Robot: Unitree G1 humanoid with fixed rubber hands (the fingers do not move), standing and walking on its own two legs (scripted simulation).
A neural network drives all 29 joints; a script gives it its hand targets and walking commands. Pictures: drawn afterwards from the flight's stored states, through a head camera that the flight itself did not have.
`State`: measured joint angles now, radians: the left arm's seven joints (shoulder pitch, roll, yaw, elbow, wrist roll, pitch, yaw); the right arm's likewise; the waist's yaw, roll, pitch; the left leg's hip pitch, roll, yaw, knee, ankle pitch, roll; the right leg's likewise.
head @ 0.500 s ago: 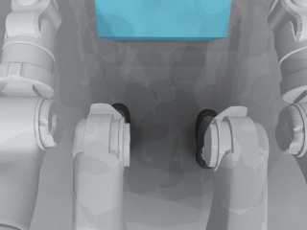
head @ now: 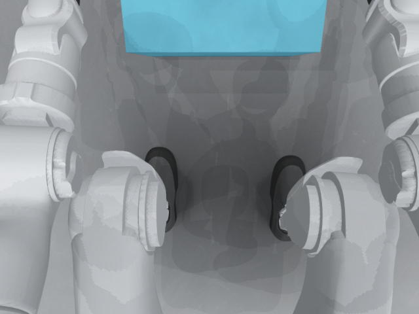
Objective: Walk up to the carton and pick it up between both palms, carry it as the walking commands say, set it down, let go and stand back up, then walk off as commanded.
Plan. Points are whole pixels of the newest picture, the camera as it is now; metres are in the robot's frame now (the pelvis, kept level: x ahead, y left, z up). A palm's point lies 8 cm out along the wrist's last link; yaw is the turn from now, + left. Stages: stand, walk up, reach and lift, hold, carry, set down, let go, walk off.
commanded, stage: reach and lift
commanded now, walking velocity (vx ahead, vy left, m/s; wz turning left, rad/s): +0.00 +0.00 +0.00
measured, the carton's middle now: out of the picture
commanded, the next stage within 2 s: none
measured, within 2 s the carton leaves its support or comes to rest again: leaves its support in 1.46 s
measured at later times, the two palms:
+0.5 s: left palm out of the picture +0.53 +0.21 -0.20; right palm out of the picture +0.54 -0.15 -0.20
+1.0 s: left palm out of the picture +0.53 +0.21 -0.20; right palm out of the picture +0.54 -0.15 -0.20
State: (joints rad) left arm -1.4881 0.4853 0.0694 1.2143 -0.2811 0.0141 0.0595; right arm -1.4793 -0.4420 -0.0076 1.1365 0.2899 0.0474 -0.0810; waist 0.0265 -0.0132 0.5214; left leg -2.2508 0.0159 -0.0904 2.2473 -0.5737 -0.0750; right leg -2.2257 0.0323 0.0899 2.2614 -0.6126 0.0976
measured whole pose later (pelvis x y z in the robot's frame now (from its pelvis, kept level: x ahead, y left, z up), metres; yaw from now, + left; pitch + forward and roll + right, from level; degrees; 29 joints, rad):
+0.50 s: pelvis -0.01 +0.00 +0.01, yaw +0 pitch +34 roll +0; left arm -1.58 0.43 0.03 1.27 -0.28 0.01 0.08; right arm -1.56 -0.38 -0.01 1.19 0.27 0.04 -0.10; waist 0.02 -0.01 0.52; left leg -2.26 0.02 -0.08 2.21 -0.54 -0.06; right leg -2.24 0.02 0.09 2.23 -0.58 0.09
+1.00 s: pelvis -0.01 +0.00 +0.00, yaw +0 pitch +33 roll +0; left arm -1.56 0.44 0.04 1.25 -0.25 0.06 0.05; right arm -1.55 -0.37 -0.08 1.18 0.21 0.09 -0.06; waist 0.02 -0.03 0.52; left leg -2.26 0.02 -0.08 2.24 -0.55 -0.07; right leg -2.24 0.03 0.09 2.25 -0.59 0.09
